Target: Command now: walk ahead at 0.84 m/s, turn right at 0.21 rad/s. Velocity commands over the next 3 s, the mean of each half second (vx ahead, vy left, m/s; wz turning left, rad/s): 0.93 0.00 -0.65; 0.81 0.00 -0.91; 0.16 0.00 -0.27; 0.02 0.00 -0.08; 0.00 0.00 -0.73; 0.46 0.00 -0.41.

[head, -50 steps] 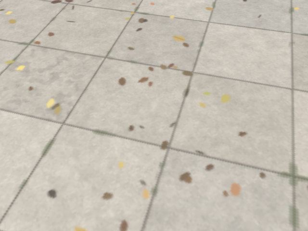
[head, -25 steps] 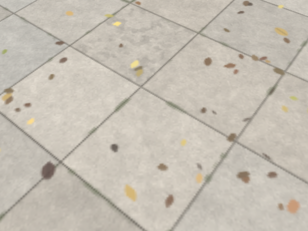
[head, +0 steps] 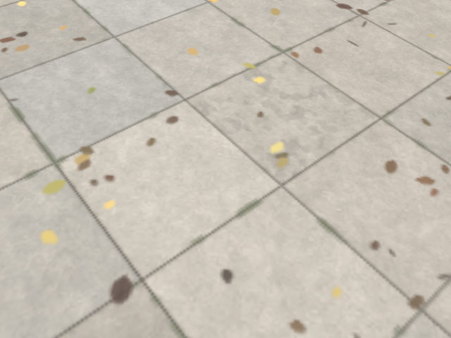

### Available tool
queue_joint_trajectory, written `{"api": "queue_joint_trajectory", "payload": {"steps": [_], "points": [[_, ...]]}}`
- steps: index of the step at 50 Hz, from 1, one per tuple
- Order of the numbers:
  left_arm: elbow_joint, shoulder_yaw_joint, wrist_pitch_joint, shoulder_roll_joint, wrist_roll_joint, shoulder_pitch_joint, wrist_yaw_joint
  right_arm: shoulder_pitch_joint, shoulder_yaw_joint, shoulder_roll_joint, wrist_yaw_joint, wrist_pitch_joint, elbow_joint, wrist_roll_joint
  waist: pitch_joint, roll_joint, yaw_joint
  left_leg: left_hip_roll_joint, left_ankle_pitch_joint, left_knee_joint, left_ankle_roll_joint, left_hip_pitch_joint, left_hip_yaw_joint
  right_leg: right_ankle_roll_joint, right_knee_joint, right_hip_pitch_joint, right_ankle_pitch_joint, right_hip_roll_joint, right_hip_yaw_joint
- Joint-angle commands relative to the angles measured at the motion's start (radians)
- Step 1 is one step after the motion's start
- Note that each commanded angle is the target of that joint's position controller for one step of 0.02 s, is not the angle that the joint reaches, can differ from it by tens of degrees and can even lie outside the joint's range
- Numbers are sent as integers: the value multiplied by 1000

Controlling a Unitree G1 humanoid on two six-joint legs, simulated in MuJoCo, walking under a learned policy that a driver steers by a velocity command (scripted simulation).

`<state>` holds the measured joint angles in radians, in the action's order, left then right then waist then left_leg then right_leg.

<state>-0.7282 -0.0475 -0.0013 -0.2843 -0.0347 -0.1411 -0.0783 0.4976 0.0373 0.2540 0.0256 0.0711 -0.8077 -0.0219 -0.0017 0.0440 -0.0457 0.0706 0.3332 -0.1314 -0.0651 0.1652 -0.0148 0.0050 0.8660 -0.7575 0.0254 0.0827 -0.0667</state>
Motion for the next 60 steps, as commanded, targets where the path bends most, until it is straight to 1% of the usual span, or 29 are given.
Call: {"api": "queue_joint_trajectory", "payload": {"steps": [1,5,7,8,9,10,13,17,21,26,28,29,30,31,32,33,35,39,41,44,45,48,49,50,51,52,54,57,60], "points": [[121,0,22,-56,12,233,-10,4,29,144,-17,28,16,-9,198,-118,-29,-274,-368,155,-81,-75,-2,61,-122,-58,-30,-44,-12],[89,5,20,-69,15,104,10,-23,27,187,-48,25,-20,-30,50,-176,57,-294,-1358,-93,-9,41,-138,163,-164,220,85,-179,-138],[-11,-23,24,-134,25,-229,23,-77,44,242,-64,-4,-11,-55,-122,-219,211,-308,-1573,-533,-1,37,-150,205,-147,497,240,-245,-121],[-62,-46,30,-179,13,-414,34,-128,49,262,-63,-7,6,-41,-178,-161,314,-274,-1408,-863,-3,-158,-163,234,-244,759,279,-224,-31],[-83,-84,18,-281,1,-444,52,-137,16,134,-37,12,59,-18,-186,78,252,-103,-568,-1282,35,-592,-132,349,-324,1002,608,2,400],[-62,-84,15,-284,20,-334,46,-170,0,98,-16,40,107,-16,-202,181,163,48,57,-1467,40,-878,51,448,-553,1053,704,136,931],[-80,-68,34,-174,22,-270,57,-280,-16,135,-15,71,148,-26,10,-114,86,-114,-77,-1271,16,-880,141,351,-661,753,450,85,722],[-79,-44,76,-143,36,-235,65,-318,-39,103,-10,1,184,-67,109,-80,6,-179,-28,-1051,95,-807,80,333,-708,452,282,-46,500],[-80,-56,86,-167,39,-286,67,-572,-64,74,12,2,282,-36,164,-33,97,-149,-332,-642,132,-722,-1,271,-755,364,24,-110,436],[-96,-74,84,-214,49,-325,77,-598,-53,105,0,12,303,-17,43,6,129,-65,-431,-392,88,-562,6,191,-610,620,-444,-72,456],[-88,-85,88,-271,36,-287,79,-402,-15,193,-25,17,251,-7,-110,15,25,-23,-288,-391,70,-296,30,142,-346,665,-678,-70,467],[-75,-90,94,-293,28,-218,73,-192,10,239,-44,19,199,-1,-203,16,-104,-64,-222,-395,59,-74,45,128,-119,584,-626,-98,457],[-51,-65,108,-193,21,-187,71,32,42,310,-69,21,158,-24,-322,-70,-185,-240,91,-421,31,163,204,126,198,437,-320,-145,392],[-10,-16,103,-7,70,-316,77,13,54,363,-66,23,156,-74,-435,-378,-54,-569,291,-284,-55,380,712,103,507,128,526,-240,272],[3,-11,88,-99,56,-279,82,-77,65,324,-55,10,162,-49,-414,-368,-46,-551,472,-154,-90,281,909,119,578,19,408,-169,207],[-8,-24,73,-155,31,-172,78,-177,43,213,-51,8,173,-38,-232,-223,-47,-475,448,-138,-69,112,703,118,535,-1,287,-102,184],[2,-26,51,-139,8,-90,46,-183,24,141,-45,9,127,-41,-75,-96,-25,-399,106,-132,-43,-91,415,106,473,26,238,-43,161],[86,7,2,-40,-1,3,12,-125,6,75,-24,43,28,-2,55,-125,40,-371,-305,-77,-6,-225,122,90,441,-41,225,20,128],[140,17,3,-33,-3,60,11,-184,6,87,-20,57,28,3,97,-129,81,-338,-671,-70,10,-304,-46,73,309,-5,149,1,79],[154,30,14,-31,-1,104,-16,-230,15,128,-26,68,23,13,113,-108,100,-240,-768,-84,40,-399,-231,73,-82,238,-86,-73,-61],[137,1,43,-75,93,34,-2,-306,60,273,-58,60,94,44,71,-160,113,-209,-879,-140,49,-374,-223,50,-124,328,-112,-97,-44],[111,-45,46,-174,55,-119,0,-260,83,325,-88,43,108,63,-80,-159,202,-268,-1138,-433,55,-326,-168,108,-215,634,-79,-177,-23],[73,-72,32,-213,45,-248,16,-268,74,292,-84,37,114,71,-130,-117,262,-246,-985,-651,72,-387,-161,152,-293,809,-184,-163,34],[54,-69,22,-221,46,-248,39,-207,45,178,-71,34,108,57,-96,64,213,-127,-90,-987,112,-564,-148,197,-372,943,-353,-77,150],[124,-63,33,-305,0,-159,60,-40,9,98,-57,35,132,4,-250,300,77,-33,399,-1407,141,-772,-53,361,-213,1134,-1035,177,499],[170,-58,39,-266,-16,-152,51,-25,16,211,-40,43,146,36,-537,167,133,-36,331,-1509,135,-827,149,507,-348,1218,-826,314,728],[180,-47,45,-202,41,-18,44,-155,29,248,-53,25,160,47,-290,-103,75,-115,171,-1343,129,-842,127,407,-450,899,-405,202,607],[152,-32,54,-161,33,30,51,-148,33,226,-80,-23,149,32,-121,-95,2,-169,124,-1201,152,-701,110,345,-505,511,-442,130,458],[103,-27,58,-143,27,7,67,-176,16,146,-87,-29,165,13,-151,-45,5,-160,76,-1052,168,-664,80,326,-494,447,-616,84,334]]}}
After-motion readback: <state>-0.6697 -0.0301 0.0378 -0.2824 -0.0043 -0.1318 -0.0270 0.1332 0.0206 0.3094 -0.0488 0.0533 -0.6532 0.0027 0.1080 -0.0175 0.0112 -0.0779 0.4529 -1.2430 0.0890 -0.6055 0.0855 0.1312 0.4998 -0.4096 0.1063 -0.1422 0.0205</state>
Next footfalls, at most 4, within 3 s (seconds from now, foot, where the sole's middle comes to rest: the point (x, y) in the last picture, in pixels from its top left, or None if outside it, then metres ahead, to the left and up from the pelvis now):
0.16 right None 0.31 -0.07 -0.77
0.60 left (223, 244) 0.80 -0.03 -0.77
1.00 right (331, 201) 0.97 -0.43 -0.77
1.42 left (294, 157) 1.19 -0.32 -0.77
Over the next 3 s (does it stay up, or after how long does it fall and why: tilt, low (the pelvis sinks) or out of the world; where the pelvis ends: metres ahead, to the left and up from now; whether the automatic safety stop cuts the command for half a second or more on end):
stays up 1.04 -0.49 0.01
